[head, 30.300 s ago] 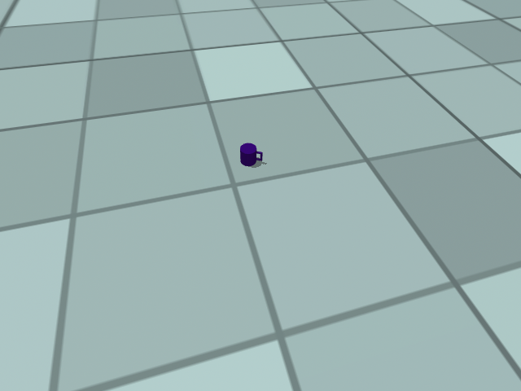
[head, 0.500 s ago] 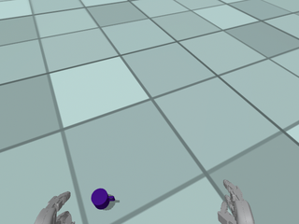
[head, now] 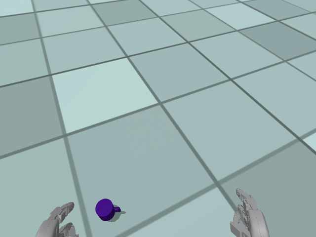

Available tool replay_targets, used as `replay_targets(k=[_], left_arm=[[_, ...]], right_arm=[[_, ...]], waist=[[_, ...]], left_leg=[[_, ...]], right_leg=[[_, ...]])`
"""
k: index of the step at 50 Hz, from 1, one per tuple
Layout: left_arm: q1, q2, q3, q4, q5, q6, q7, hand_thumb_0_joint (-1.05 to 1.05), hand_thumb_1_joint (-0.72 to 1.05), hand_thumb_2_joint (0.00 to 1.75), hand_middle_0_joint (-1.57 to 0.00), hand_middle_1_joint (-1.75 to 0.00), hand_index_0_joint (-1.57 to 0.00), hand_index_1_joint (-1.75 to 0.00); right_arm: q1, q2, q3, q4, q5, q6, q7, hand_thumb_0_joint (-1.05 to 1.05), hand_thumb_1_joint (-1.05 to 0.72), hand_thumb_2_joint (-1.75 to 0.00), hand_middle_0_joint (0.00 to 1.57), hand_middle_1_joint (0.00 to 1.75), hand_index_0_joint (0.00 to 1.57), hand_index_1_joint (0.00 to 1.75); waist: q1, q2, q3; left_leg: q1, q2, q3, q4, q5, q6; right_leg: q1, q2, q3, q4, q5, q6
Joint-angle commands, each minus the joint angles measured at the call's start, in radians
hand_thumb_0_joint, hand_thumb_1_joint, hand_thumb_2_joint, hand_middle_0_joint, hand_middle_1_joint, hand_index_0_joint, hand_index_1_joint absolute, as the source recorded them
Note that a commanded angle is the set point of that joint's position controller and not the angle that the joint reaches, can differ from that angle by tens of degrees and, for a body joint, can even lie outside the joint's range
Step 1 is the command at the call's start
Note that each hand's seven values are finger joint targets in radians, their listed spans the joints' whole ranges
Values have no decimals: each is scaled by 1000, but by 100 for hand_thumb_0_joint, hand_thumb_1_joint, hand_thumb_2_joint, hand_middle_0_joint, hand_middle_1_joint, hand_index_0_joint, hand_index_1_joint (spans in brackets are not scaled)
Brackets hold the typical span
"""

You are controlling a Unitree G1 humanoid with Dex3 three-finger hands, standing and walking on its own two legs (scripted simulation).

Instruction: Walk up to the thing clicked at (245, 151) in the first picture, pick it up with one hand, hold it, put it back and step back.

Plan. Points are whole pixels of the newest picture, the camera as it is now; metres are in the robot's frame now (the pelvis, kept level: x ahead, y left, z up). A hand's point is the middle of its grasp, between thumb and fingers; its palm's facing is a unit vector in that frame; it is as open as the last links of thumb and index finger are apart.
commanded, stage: home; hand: left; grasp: from above
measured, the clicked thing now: (108, 209) +0.40 +0.23 -0.67
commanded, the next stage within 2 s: stand in 0.58 s
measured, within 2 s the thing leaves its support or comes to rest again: neither
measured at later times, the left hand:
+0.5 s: hand out of the picture +0.16 +0.18 -0.05, palm faces +0.03 -0.98 -0.21, open 7.4 cm
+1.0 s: hand out of the picture +0.10 +0.24 -0.10, palm faces +0.03 -0.94 -0.34, open 7.4 cm
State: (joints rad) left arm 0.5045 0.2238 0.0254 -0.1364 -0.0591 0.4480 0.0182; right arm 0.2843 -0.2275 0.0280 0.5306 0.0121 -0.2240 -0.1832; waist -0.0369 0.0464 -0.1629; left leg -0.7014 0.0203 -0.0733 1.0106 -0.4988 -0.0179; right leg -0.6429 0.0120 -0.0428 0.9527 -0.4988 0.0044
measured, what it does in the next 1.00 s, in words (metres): stands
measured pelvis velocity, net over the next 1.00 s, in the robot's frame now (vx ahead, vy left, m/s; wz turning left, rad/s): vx -0.01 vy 0.01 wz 0.00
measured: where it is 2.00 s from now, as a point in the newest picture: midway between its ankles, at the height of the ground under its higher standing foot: outside the picture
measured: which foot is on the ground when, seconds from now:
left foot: down 0.00-1.00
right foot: down 0.00-1.00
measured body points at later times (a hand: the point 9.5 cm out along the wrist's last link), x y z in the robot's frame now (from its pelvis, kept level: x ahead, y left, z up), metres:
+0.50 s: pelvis +0.00 +0.01 +0.00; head +0.02 +0.01 +0.45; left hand +0.16 +0.24 -0.03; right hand +0.16 -0.24 -0.07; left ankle +0.00 +0.13 -0.68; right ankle -0.01 -0.12 -0.68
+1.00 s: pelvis -0.01 +0.01 +0.04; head +0.01 +0.02 +0.49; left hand +0.10 +0.29 -0.08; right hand +0.10 -0.27 -0.08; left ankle +0.00 +0.13 -0.68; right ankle -0.01 -0.12 -0.68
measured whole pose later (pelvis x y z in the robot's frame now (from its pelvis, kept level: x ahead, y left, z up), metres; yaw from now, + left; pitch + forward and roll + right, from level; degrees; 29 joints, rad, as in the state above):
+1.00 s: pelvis -0.01 +0.01 +0.04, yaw +0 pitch +0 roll +0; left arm 0.22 0.29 0.04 0.74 0.04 0.05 0.04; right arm 0.19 -0.29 -0.05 0.89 -0.05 -0.02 -0.01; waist 0.01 -0.01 0.03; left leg -0.36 -0.02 -0.03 0.73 -0.37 0.01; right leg -0.34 -0.04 0.00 0.72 -0.39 0.02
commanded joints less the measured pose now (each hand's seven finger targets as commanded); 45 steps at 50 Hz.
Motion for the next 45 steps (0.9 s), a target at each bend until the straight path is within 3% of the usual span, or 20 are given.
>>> replay_targets(k=[1,7,10,15,22,33,34,35,36,37,39,40,42,45], left_arm=[[-14,104,59,-187,13,-49,10,0,90,90,-20,-30,-20,-30],[-6,111,64,-203,6,-48,8,0,90,90,-20,-30,-20,-30],[-10,114,66,-188,7,-48,12,0,90,90,-20,-30,-20,-30],[-13,117,64,-212,5,-47,10,0,90,90,-20,-30,-20,-30],[-5,107,58,-182,9,-41,11,0,90,90,-20,-30,-20,-30],[-11,119,67,-200,5,-40,14,0,90,90,-20,-30,-20,-30],[-304,192,55,151,130,-252,50,0,90,90,-20,-30,-20,-30],[-227,212,79,332,134,-322,45,0,90,90,-20,-30,-20,-30],[-227,223,78,379,135,-359,40,0,90,90,-20,-30,-20,-30],[-247,218,70,404,131,-378,32,0,90,90,-20,-30,-20,-30],[-262,220,60,485,121,-405,26,0,90,90,-20,-30,-20,-30],[-271,218,63,526,115,-409,26,0,90,90,-20,-30,-20,-30],[-284,205,68,608,106,-415,30,0,90,90,-20,-30,-20,-30],[-322,210,67,715,108,-435,32,0,90,90,-20,-30,-20,-30]], right_arm=[[-59,-116,-52,-161,-4,-57,-9,0,-90,-90,20,30,20,30],[-55,-119,-55,-163,-4,-54,-6,0,-90,-90,20,30,20,30],[-57,-121,-56,-163,-3,-51,-6,0,-90,-90,20,30,20,30],[-49,-123,-57,-165,-2,-48,-4,0,-90,-90,20,30,20,30],[-62,-119,-54,-172,-2,-46,-3,0,-90,-90,20,30,20,30],[-60,-123,-55,-175,-1,-48,-5,0,-90,-90,20,30,20,30],[-131,-219,-86,84,-123,55,55,0,-90,-90,20,30,20,30],[-128,-222,-105,95,-120,89,82,0,-90,-90,20,30,20,30],[-121,-218,-100,93,-122,103,99,0,-90,-90,20,30,20,30],[-95,-218,-95,92,-126,114,111,0,-90,-90,20,30,20,30],[-102,-189,-92,139,-77,121,143,0,-90,-90,20,30,20,30],[-111,-198,-99,158,-67,127,152,0,-90,-90,20,30,20,30],[-135,-202,-108,181,-55,138,160,0,-90,-90,20,30,20,30],[-142,-193,-112,229,-58,159,164,0,-90,-90,20,30,20,30]], waist=[[-2,0,-87],[-2,8,-109],[-5,-14,-74],[-6,11,-127],[1,-1,-61],[1,-4,-72],[79,-88,158],[66,-148,53],[48,-166,23],[27,-100,44],[53,-39,-7],[61,-61,2],[72,-75,-5],[62,-88,33]], left_leg=[[118,-22,34,-141,277,32],[133,-19,26,-142,293,30],[113,-20,27,-142,272,32],[140,-17,23,-138,330,27],[105,-16,22,-155,255,29],[94,-20,25,-151,218,31],[95,8,-13,-226,389,77],[169,-7,26,-216,381,90],[216,-6,28,-222,398,89],[231,-5,13,-247,411,83],[322,2,1,-291,439,88],[348,1,11,-301,462,81],[377,5,-5,-310,480,81],[393,1,-11,-346,382,78]], right_leg=[[49,12,-13,-152,269,-3],[55,16,-19,-141,276,-5],[45,15,-19,-147,261,-3],[63,14,-17,-129,305,-7],[32,18,-25,-145,237,-7],[34,16,-20,-148,207,-7],[238,-71,64,-215,214,-39],[274,-98,140,-254,222,-76],[273,-111,175,-255,283,-93],[247,-87,163,-252,323,-86],[325,-98,127,-232,390,-60],[322,-97,130,-244,410,-57],[333,-97,115,-276,396,-47],[342,-114,135,-349,325,-42]])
